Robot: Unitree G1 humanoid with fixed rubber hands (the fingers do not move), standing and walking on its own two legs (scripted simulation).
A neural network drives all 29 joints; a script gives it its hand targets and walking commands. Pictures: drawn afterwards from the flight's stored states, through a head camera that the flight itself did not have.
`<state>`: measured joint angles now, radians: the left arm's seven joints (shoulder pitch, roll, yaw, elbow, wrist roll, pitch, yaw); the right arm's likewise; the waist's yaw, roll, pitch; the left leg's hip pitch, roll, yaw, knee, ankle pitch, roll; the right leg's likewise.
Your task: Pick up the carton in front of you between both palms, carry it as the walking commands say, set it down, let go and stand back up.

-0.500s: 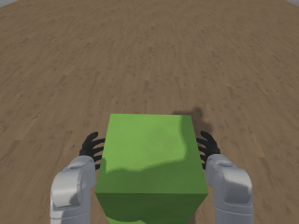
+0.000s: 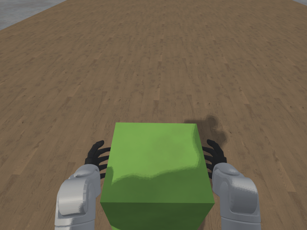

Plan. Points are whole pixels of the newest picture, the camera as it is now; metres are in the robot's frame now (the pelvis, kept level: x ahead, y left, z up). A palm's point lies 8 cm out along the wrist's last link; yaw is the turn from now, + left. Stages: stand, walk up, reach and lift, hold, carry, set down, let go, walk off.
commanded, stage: carry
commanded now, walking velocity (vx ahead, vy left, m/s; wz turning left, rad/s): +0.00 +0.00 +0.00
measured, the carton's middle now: (155, 181) +0.27 +0.00 +0.01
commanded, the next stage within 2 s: hold in 1.74 s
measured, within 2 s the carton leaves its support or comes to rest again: neither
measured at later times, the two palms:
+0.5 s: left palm (95, 176) +0.28 +0.16 +0.03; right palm (205, 172) +0.29 -0.14 +0.03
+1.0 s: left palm (87, 189) +0.24 +0.17 +0.04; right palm (207, 184) +0.25 -0.13 +0.04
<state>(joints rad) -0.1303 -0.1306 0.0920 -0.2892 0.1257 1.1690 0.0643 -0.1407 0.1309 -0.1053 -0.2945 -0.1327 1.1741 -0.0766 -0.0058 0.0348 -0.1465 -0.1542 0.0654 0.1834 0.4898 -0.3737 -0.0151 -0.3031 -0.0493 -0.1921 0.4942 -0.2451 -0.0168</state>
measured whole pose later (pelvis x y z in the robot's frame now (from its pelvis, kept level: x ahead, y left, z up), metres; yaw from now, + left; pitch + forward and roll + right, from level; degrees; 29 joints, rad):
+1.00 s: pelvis -0.04 +0.01 +0.00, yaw +1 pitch +1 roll +0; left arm -0.18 -0.14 0.16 0.16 0.22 0.74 0.02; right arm -0.19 0.14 -0.17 0.17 -0.23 0.73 -0.02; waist 0.00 0.01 -0.10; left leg -0.18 0.03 0.18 0.51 -0.36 0.03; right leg -0.32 -0.08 -0.19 0.51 -0.21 0.00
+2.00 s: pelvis -0.07 +0.00 +0.01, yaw +10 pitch -7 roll +0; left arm -0.18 -0.14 0.17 0.17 0.23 0.70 0.01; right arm -0.20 0.14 -0.16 0.17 -0.25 0.71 -0.02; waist 0.02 0.01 0.06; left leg -0.05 -0.03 0.03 0.40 -0.23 0.04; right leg -0.12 -0.03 0.03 0.38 -0.15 0.02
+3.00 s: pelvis -0.11 -0.02 -0.13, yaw +11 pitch +36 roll -1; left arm -0.80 -0.04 0.39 0.63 0.22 0.24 -0.03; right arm -0.69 0.17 -0.49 0.45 -0.24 0.25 -0.06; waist -0.05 0.04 -0.11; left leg -1.42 -0.07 -0.03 1.26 -0.46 0.02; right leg -1.47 0.00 0.02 1.19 -0.35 0.02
